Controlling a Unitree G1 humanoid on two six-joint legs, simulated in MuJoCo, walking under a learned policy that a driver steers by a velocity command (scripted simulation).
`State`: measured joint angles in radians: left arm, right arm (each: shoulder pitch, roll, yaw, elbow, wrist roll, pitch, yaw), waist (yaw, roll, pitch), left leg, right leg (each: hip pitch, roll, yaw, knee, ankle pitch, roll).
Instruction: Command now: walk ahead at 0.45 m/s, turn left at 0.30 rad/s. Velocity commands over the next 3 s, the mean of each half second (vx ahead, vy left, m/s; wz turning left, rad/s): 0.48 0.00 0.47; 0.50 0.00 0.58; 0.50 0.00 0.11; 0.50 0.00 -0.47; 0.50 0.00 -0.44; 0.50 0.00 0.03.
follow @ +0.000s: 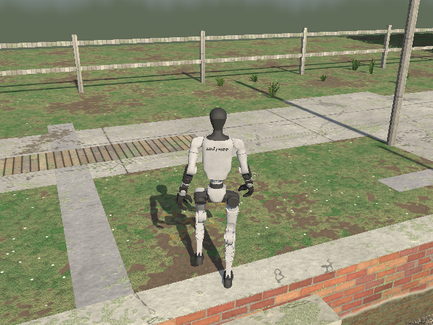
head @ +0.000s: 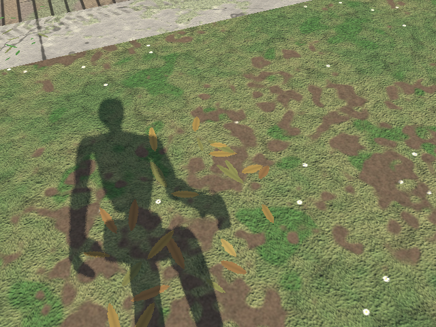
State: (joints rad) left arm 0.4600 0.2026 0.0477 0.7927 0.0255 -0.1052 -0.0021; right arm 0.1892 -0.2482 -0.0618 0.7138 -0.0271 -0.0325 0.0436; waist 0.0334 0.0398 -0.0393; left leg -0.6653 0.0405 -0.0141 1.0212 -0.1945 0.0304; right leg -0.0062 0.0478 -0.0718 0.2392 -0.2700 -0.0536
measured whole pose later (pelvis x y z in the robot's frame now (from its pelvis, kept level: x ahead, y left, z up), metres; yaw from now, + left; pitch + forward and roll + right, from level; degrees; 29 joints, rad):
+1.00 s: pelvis +0.56 +0.14 +0.00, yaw +34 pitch +1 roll -1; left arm 0.29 0.25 0.04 0.75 0.02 -0.08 0.00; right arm 0.26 -0.32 -0.07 0.72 -0.04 0.00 0.04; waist 0.00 0.06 0.01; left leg -0.56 -0.01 -0.05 1.14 -0.30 0.05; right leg -0.20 0.02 -0.10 0.39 -0.21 -0.04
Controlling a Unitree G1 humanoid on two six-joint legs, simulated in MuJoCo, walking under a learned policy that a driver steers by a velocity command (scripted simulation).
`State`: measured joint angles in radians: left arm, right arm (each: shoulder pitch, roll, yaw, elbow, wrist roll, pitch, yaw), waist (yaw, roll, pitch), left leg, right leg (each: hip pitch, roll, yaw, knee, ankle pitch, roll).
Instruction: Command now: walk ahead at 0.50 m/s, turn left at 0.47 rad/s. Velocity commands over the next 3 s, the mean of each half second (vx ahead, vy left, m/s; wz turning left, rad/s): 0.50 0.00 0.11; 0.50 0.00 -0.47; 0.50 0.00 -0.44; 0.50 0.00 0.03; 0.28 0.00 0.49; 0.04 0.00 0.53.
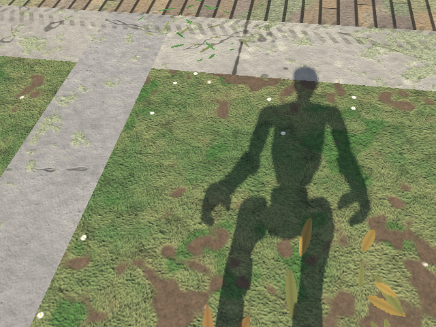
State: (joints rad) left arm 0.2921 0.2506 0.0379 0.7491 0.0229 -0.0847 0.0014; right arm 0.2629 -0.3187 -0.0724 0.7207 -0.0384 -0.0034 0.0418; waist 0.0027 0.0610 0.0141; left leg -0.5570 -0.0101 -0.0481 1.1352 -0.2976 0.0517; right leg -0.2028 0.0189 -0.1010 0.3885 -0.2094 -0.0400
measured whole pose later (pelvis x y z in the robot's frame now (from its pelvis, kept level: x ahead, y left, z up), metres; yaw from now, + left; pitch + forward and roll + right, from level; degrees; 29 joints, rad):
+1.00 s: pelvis +0.54 +0.00 -0.01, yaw -16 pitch +0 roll +0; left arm 0.27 0.28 0.07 0.85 0.00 -0.02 -0.01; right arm 0.22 -0.24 -0.03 0.79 -0.04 -0.06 0.00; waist 0.00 0.01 0.06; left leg -0.49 0.09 -0.02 1.18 -0.33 -0.01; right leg -0.25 0.14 -0.03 0.43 -0.18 -0.15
